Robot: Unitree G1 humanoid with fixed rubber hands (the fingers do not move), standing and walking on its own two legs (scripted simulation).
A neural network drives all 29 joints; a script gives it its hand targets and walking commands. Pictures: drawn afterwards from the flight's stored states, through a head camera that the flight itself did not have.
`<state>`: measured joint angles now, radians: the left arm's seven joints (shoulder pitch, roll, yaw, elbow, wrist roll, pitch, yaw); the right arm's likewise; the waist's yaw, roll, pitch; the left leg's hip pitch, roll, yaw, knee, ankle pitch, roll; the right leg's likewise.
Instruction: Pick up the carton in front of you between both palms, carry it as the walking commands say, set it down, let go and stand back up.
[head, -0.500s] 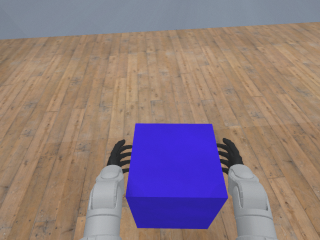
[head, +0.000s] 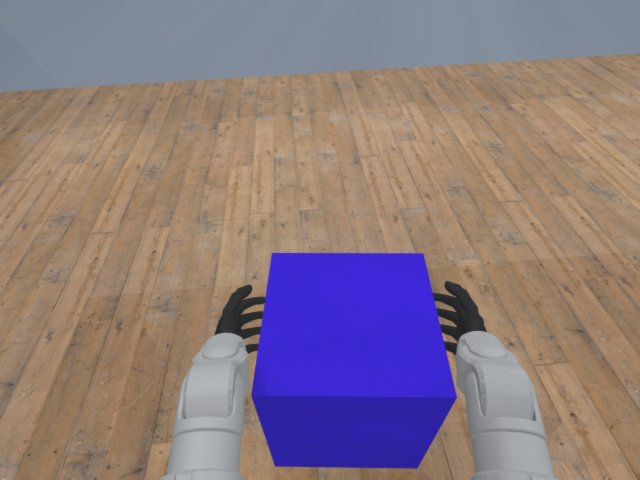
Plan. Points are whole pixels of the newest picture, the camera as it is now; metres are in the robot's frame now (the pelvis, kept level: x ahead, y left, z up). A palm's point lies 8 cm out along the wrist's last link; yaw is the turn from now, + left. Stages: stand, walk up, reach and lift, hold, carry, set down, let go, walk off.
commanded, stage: carry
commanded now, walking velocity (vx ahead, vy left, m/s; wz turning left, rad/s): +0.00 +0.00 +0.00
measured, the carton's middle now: (346, 363) +0.31 +0.00 -0.04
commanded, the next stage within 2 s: hold in 0.26 s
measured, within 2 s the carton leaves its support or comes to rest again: neither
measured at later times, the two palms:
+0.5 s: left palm (250, 350) +0.28 +0.12 +0.04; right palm (498, 364) +0.26 -0.18 +0.04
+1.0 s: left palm (226, 352) +0.27 +0.15 +0.05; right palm (485, 382) +0.23 -0.15 +0.06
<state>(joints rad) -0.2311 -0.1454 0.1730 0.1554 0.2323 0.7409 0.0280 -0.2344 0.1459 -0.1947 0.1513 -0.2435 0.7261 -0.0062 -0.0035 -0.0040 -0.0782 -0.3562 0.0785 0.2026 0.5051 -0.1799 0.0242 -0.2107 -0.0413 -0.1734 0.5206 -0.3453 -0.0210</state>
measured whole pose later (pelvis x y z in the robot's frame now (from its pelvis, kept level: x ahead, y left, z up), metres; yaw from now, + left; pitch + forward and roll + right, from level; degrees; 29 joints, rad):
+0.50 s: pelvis -0.01 +0.00 +0.01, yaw -6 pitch -5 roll +0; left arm -0.19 -0.14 0.17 0.13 0.23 0.72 0.03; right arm -0.23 0.15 -0.17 0.19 -0.26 0.69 0.01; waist 0.00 -0.02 0.06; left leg -0.15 0.02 0.00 0.37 -0.13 -0.02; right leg -0.05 0.02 -0.02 0.39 -0.26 -0.03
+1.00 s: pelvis -0.04 +0.04 +0.01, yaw -8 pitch -9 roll +0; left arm -0.32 -0.17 0.27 0.29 0.31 0.72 0.01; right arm -0.35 0.18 -0.32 0.36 -0.33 0.66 0.04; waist -0.01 -0.04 0.05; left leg -0.13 -0.01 0.04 0.41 -0.13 0.03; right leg -0.05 -0.01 0.04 0.44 -0.24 0.00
